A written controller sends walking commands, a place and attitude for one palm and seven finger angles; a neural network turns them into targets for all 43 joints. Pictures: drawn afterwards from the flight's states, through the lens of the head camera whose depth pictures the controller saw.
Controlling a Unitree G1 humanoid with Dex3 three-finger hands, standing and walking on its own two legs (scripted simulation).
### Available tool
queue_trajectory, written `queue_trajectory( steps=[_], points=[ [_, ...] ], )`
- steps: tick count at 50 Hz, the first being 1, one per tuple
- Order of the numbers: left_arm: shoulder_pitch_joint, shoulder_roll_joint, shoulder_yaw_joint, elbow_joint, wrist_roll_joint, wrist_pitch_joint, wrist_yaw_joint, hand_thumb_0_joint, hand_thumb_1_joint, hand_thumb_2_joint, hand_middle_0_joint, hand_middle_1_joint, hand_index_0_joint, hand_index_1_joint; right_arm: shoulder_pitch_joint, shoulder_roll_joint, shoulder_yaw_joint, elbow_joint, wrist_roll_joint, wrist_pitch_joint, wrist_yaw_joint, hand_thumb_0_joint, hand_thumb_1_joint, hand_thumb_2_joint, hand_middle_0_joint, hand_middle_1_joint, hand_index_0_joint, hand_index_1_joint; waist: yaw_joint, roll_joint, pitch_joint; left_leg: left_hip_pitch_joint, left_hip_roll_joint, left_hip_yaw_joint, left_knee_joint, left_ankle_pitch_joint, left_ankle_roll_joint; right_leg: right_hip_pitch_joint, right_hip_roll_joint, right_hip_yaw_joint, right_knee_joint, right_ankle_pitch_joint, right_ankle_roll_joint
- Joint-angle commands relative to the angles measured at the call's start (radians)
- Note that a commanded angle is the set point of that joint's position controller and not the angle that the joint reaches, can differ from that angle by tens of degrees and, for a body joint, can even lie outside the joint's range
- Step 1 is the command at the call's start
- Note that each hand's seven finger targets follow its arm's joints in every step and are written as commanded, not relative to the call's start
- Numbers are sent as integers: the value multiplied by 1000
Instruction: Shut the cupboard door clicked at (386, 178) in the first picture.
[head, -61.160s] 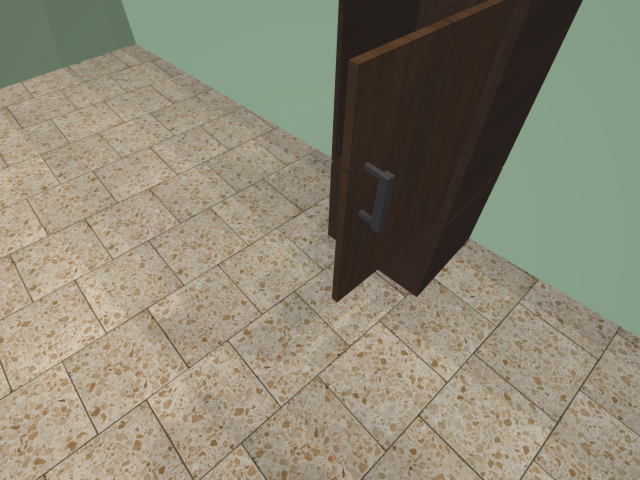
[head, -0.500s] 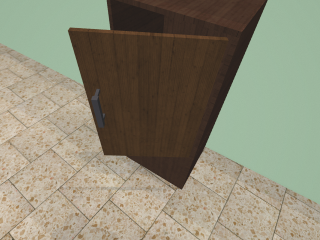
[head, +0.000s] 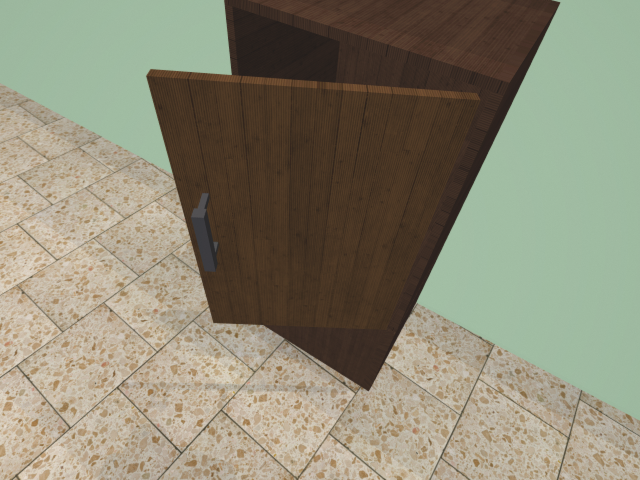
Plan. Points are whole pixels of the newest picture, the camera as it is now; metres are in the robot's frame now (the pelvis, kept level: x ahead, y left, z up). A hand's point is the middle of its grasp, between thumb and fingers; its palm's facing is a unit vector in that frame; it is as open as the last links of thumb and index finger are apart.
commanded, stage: come to a stop and stand still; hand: left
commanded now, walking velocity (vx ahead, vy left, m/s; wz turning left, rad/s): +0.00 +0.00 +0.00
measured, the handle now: (207, 233) +0.47 +0.22 +0.00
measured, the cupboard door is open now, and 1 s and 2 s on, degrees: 32 32 32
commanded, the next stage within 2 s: look again from close up in 0.32 s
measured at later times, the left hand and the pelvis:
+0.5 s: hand out of the picture +0.03 +0.20 -0.18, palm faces -0.01 -0.98 -0.20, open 7.4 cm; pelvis +0.02 +0.01 +0.00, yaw +0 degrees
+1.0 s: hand out of the picture +0.00 +0.18 -0.18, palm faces -0.01 -0.98 -0.19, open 7.4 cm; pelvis +0.01 +0.01 +0.00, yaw +0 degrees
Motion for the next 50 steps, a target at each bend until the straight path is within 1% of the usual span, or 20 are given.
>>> queue_trajectory(
  steps=[1, 2, 4, 6, 7, 14, 17, 21, 23, 24, 26, 27, 30, 33, 35, 43, 45, 48, 49, 50],
  points=[
    [58, 105, 21, -24, -3, -13, 3, 0, 900, 900, -200, -300, -200, -300, 48, -129, -26, -28, -4, -12, -5, 0, -900, -900, 200, 300, 200, 300, -10, 57, 16, 48, 165, -164, -105, 125, -32, -52, -85, 62, -59, 105, -43],
    [59, 105, 22, -26, -1, -13, 4, 0, 900, 900, -200, -300, -200, -300, 46, -125, -26, -26, -3, -11, -5, 0, -900, -900, 200, 300, 200, 300, -8, 45, 28, 43, 166, -165, -105, 131, -30, -53, -82, 62, -59, 110, -43],
    [50, 108, 23, -28, -2, -10, 3, 0, 900, 900, -200, -300, -200, -300, 42, -131, -25, -28, -4, -12, -6, 0, -900, -900, 200, 300, 200, 300, -9, 68, 25, 43, 166, -168, -112, 137, -33, -48, -83, 61, -57, 106, -41],
    [46, 109, 24, -28, -3, -9, 3, 0, 900, 900, -200, -300, -200, -300, 43, -133, -26, -24, -5, -13, -7, 0, -900, -900, 200, 300, 200, 300, -8, 63, 17, 55, 170, -170, -116, 151, -33, -42, -83, 56, -53, 105, -39],
    [48, 110, 25, -30, -1, -10, 3, 0, 900, 900, -200, -300, -200, -300, 43, -132, -25, -25, -3, -13, -8, 0, -900, -900, 200, 300, 200, 300, -6, 49, 14, 60, 171, -166, -107, 183, -29, -35, -83, 56, -54, 124, -39],
    [32, 119, 29, -31, -5, -10, 4, 0, 900, 900, -200, -300, -200, -300, 45, -142, -27, -19, -4, -17, -12, 0, -900, -900, 200, 300, 200, 300, -7, 43, -27, 101, 169, -161, -88, 299, -29, -10, -87, 52, -45, 163, -37],
    [30, 122, 30, -31, -5, -9, 4, 0, 900, 900, -200, -300, -200, -300, 45, -142, -27, -15, -2, -17, -14, 0, -900, -900, 200, 300, 200, 300, -5, 45, -14, 103, 170, -161, -88, 321, -27, -7, -88, 48, -49, 165, -37],
    [28, 120, 29, -26, -7, -5, 4, 0, 900, 900, -200, -300, -200, -300, 48, -143, -28, -9, -4, -16, -14, 0, -900, -900, 200, 300, 200, 300, -6, 48, -7, 110, 172, -165, -105, 284, -31, -16, -89, 46, -53, 135, -36],
    [29, 121, 30, -25, -6, -5, 5, 0, 900, 900, -200, -300, -200, -300, 49, -143, -28, -5, -3, -15, -14, 0, -900, -900, 200, 300, 200, 300, -6, 43, -10, 112, 171, -167, -105, 299, -31, -10, -88, 47, -51, 138, -36],
    [27, 120, 30, -23, -6, -4, 5, 0, 900, 900, -200, -300, -200, -300, 49, -144, -29, -4, -4, -15, -15, 0, -900, -900, 200, 300, 200, 300, -8, 56, -6, 114, 172, -167, -111, 292, -32, -14, -88, 46, -52, 128, -36],
    [29, 118, 29, -20, -6, -3, 3, 0, 900, 900, -200, -300, -200, -300, 48, -143, -28, -3, -4, -14, -14, 0, -900, -900, 200, 300, 200, 300, -7, 50, 11, 102, 172, -172, -127, 233, -34, -21, -89, 46, -61, 106, -35],
    [29, 119, 30, -20, -4, -3, 3, 0, 900, 900, -200, -300, -200, -300, 48, -139, -28, -4, -3, -14, -14, 0, -900, -900, 200, 300, 200, 300, -7, 43, 24, 93, 172, -169, -126, 236, -32, -20, -87, 46, -63, 115, -36],
    [31, 118, 30, -17, -5, -3, 2, 0, 900, 900, -200, -300, -200, -300, 49, -142, -29, -2, -4, -14, -13, 0, -900, -900, 200, 300, 200, 300, -8, 43, 15, 98, 170, -172, -137, 195, -35, -22, -90, 50, -66, 105, -36],
    [29, 120, 30, -17, -4, -4, 3, 0, 900, 900, -200, -300, -200, -300, 52, -143, -29, 0, -3, -15, -14, 0, -900, -900, 200, 300, 200, 300, -9, 42, 16, 101, 170, -172, -137, 216, -35, -19, -90, 48, -64, 111, -36],
    [36, 111, 29, -12, -5, 0, 2, 0, 900, 900, -200, -300, -200, -300, 54, -142, -28, 0, -4, -14, -14, 0, -900, -900, 200, 300, 200, 300, -9, 59, 24, 100, 175, -178, -157, 165, -39, -32, -88, 46, -64, 84, -34],
    [45, 111, 28, -8, -2, -4, 2, 0, 900, 900, -200, -300, -200, -300, 57, -138, -31, 1, -3, -14, -13, 0, -900, -900, 200, 300, 200, 300, -10, 38, 23, 94, 169, -177, -160, 141, -37, -26, -91, 52, -75, 98, -37],
    [52, 107, 29, -4, -4, -5, 2, 0, 900, 900, -200, -300, -200, -300, 62, -137, -30, 1, -4, -16, -15, 0, -900, -900, 200, 300, 200, 300, -11, 50, 5, 117, 171, -175, -156, 172, -40, -27, -92, 50, -71, 104, -36],
    [51, 111, 30, -5, -3, -8, 3, 0, 900, 900, -200, -300, -200, -300, 61, -134, -31, 4, -2, -17, -14, 0, -900, -900, 200, 300, 200, 300, -8, 36, 7, 114, 167, -167, -141, 204, -36, -19, -95, 54, -79, 124, -37],
    [68, 84, 16, 5, 14, -26, 40, 0, 900, 900, -200, -300, -200, -300, 66, -162, -23, -61, 5, -15, -7, 0, -900, -900, 200, 300, 200, 300, -26, 137, 40, 85, 190, -169, 2, 613, -91, -78, -81, 31, 3, 160, -28],
    [-758, 667, 463, -1625, -82, -276, 79, 0, 900, 900, -200, -300, -200, -300, 219, -343, -78, -357, 29, -198, -74, 0, -900, -900, 200, 300, 200, 300, -214, 130, -356, 482, 170, -304, 12, 669, -120, -199, 38, -96, 265, 207, -22]
  ],
)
